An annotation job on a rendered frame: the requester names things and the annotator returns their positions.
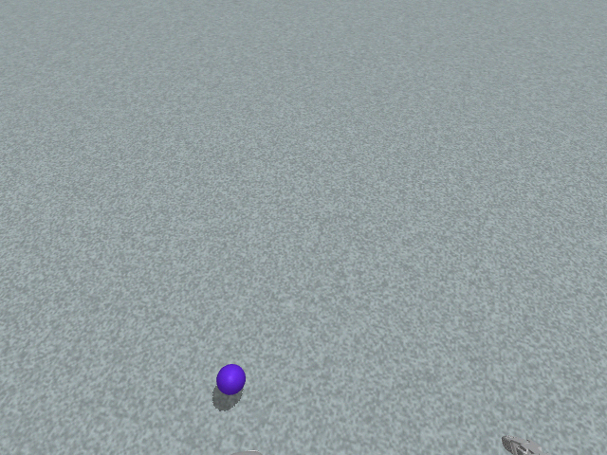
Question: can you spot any right robot hand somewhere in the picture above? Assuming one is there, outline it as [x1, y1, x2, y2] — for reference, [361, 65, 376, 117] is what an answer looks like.
[502, 435, 551, 455]

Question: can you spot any ball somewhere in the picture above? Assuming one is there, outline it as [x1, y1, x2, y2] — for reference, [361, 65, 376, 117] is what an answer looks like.
[216, 364, 246, 395]

